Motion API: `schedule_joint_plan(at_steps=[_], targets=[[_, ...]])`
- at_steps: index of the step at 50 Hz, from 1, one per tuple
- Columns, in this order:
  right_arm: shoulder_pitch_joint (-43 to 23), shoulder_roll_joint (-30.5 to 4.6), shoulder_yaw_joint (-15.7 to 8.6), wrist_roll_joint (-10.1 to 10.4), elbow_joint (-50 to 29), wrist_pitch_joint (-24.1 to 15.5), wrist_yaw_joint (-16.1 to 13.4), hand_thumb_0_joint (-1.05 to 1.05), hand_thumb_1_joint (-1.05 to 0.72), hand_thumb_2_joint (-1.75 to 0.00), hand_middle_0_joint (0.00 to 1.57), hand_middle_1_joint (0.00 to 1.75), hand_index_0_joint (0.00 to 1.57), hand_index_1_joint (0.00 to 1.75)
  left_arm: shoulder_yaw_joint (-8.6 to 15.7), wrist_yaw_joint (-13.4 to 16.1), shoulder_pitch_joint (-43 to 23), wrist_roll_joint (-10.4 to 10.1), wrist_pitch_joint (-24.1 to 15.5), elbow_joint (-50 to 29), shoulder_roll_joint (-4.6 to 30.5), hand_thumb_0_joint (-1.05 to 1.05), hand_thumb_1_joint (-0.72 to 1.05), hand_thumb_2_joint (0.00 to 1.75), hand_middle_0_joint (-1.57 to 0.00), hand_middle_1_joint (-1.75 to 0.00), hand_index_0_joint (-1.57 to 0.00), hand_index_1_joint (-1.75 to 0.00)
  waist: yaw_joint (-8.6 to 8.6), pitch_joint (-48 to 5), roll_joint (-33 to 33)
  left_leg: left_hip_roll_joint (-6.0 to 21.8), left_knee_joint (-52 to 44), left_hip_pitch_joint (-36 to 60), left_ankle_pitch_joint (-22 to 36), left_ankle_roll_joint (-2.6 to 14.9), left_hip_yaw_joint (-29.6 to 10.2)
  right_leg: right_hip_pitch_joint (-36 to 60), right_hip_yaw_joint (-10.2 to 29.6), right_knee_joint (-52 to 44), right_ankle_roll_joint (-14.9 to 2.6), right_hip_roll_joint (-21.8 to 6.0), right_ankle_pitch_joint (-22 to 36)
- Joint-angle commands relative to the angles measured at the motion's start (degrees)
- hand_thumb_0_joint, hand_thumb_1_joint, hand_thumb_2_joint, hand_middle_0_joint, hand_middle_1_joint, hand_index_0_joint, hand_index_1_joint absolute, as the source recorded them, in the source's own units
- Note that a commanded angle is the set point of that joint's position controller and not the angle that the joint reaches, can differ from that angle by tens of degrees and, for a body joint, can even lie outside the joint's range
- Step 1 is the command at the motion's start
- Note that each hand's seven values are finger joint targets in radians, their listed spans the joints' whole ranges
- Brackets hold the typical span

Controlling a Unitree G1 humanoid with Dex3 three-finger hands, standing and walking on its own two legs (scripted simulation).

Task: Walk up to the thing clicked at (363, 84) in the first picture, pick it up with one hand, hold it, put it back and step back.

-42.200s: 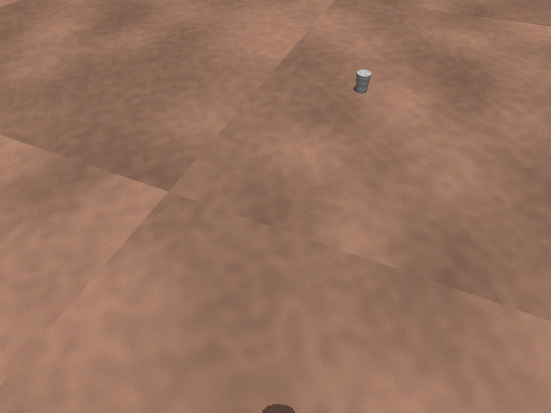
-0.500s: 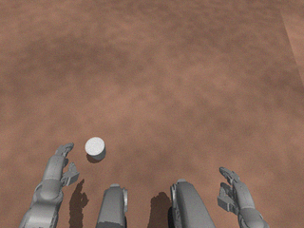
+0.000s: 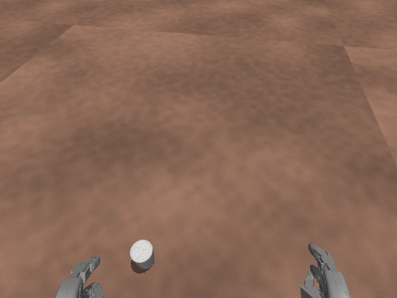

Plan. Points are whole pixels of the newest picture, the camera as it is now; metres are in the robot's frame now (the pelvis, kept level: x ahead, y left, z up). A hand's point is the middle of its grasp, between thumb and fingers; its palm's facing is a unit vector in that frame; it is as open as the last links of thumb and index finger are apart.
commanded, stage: home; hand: left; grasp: from above
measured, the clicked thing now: (143, 256) +0.45 +0.23 -0.65
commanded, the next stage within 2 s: stand in 1.96 s
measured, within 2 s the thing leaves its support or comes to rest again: neither
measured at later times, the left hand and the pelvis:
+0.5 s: hand out of the picture +0.16 +0.18 -0.04, palm faces +0.05 -0.98 -0.20, open 7.4 cm; pelvis +0.00 +0.00 +0.00, yaw +0 degrees
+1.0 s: hand out of the picture +0.15 +0.18 -0.04, palm faces +0.04 -0.98 -0.20, open 7.4 cm; pelvis -0.01 +0.00 +0.00, yaw +0 degrees
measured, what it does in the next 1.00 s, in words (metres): stands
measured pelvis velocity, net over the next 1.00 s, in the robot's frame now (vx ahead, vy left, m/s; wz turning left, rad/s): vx -0.01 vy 0.00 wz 0.00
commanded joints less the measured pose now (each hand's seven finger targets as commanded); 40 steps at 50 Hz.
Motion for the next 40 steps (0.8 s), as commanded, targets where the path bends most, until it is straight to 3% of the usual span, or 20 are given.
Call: schedule_joint_plan(at_steps=[1,4,9,22,29,40], targets=[[-4.35,-6.7,-3.02,-0.5,-8.57,-4.69,-0.79,0.0,-0.9,-0.9,0.2,0.3,0.2,0.3,2.72,-0.57,-1.35,0.38,-2.52,-9.96,5.67,0.0,0.9,0.9,-0.2,-0.3,-0.2,-0.3,-0.16,-0.91,-2.01,-2.5,-10.09,5.04,10.47,2.51,2.23,3.65,-1.5,-9.95,-0.99,1.96,8.67],[-4.6,-6.91,-3.23,-0.71,-8.32,-5.44,-0.67,0.0,-0.9,-0.9,0.2,0.3,0.2,0.3,2.74,-1.07,-3.31,0.93,-2.79,-9.34,6.19,0.0,0.9,0.9,-0.2,-0.3,-0.2,-0.3,-0.76,-0.4,-1.88,-2.47,-9.81,5.45,10.23,2.5,2.24,3.14,-1.38,-9.93,-0.81,1.75,8.57],[-4.99,-6.94,-3.22,-1.02,-8.12,-6.17,-0.45,0.0,-0.9,-0.9,0.2,0.3,0.2,0.3,3.36,-1.09,-2.8,1.08,-3.07,-10.92,6.55,0.0,0.9,0.9,-0.2,-0.3,-0.2,-0.3,0.49,-3.2,-0.8,-2.65,-9.27,6.74,12.92,2.24,2.24,5.27,-1.16,-9.16,-0.83,1.57,11.13],[-5.23,-7.26,-3.12,-1.06,-7.68,-5.87,-0.27,0.0,-0.9,-0.9,0.2,0.3,0.2,0.3,3.01,-0.48,-1.88,1.03,-3.6,-10.14,6.43,0.0,0.9,0.9,-0.2,-0.3,-0.2,-0.3,0.6,-3.52,-0.24,-2.02,-10.28,7.66,14.66,1.9,1.46,5.89,-1.77,-8.35,-1.28,2.06,11.76],[-5.2,-7.21,-3.21,-1.07,-7.84,-6.07,-0.49,0.0,-0.9,-0.9,0.2,0.3,0.2,0.3,3.01,-0.51,-1.56,1.05,-3.26,-9.69,6.55,0.0,0.9,0.9,-0.2,-0.3,-0.2,-0.3,0.7,-3.01,-2.15,-2.43,-9.65,6.4,12.38,2.31,2.27,6.29,-1.03,-9.55,-0.87,1.67,10.74],[-5.76,-7.05,-3.13,-0.99,-8.06,-6.4,-0.5,0.0,-0.9,-0.9,0.2,0.3,0.2,0.3,2.93,-0.62,-2.75,1.28,-3.42,-10.26,6.55,0.0,0.9,0.9,-0.2,-0.3,-0.2,-0.3,0.56,-0.25,-1.12,-2.3,-10.98,4.65,5.49,2.3,2.19,4.42,-1.1,-10.54,-0.9,1.76,4.29]])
